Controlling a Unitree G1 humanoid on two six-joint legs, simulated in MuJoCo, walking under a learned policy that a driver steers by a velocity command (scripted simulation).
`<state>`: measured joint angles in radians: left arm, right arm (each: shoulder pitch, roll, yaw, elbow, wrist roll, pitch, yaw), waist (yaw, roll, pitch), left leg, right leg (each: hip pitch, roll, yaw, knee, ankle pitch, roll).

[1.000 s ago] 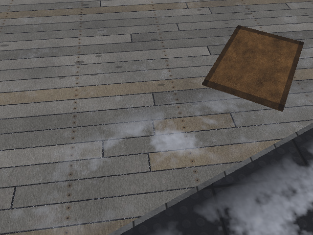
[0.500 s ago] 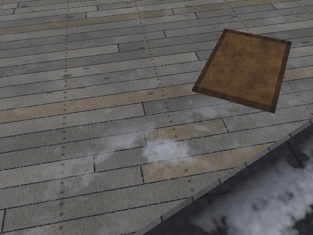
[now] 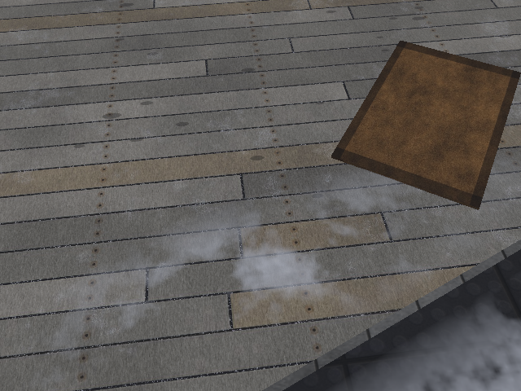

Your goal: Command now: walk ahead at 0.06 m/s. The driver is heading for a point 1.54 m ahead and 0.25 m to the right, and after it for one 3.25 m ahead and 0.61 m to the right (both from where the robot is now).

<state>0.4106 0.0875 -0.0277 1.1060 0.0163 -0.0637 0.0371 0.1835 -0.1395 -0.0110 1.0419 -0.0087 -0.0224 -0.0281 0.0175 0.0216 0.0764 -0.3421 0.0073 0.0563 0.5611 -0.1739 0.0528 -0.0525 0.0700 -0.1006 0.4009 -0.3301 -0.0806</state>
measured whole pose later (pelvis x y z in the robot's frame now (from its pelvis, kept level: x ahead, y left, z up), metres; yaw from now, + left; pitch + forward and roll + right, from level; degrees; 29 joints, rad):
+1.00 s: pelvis +0.21 +0.04 +0.00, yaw +0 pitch -2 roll +0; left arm 0.23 0.13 0.01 1.07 0.01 -0.02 0.03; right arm 0.38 -0.12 0.01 1.11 -0.01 -0.04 -0.04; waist -0.02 0.03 0.06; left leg -0.03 -0.03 0.09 0.46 -0.38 0.05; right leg -0.28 0.02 -0.09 0.51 -0.20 -0.05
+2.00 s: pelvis +0.28 +0.01 -0.01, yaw +0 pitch -1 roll +0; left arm 0.27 0.15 0.04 1.05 0.02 -0.04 -0.02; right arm 0.58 -0.15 -0.02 1.18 -0.03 -0.06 -0.03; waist -0.04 0.05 0.03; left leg 0.11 0.00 0.06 0.32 -0.42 0.01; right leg -0.43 -0.03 -0.09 0.75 -0.37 -0.08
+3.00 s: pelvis +0.80 +0.01 +0.01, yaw -7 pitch +0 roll +1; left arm 0.13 0.18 0.05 0.92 0.02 -0.03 -0.04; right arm 0.43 -0.16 -0.04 1.05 -0.02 -0.12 -0.01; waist -0.03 -0.04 0.05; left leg 0.04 -0.07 0.21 0.19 -0.25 0.07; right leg -0.66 -0.09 -0.03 0.79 0.00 -0.08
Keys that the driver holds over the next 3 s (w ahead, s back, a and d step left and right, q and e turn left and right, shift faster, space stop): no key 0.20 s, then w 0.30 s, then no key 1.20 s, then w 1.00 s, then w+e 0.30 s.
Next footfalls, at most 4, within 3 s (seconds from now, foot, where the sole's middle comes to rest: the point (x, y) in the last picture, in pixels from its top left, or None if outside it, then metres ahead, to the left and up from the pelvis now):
0.02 left None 0.17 0.12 -0.77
0.90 right None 0.30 -0.06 -0.77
2.06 right None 0.43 -0.11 -0.77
2.60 left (251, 286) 0.76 0.08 -0.77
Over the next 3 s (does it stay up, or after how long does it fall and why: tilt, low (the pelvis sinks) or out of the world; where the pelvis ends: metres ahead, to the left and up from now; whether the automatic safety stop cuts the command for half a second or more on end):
stays up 0.80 0.01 0.01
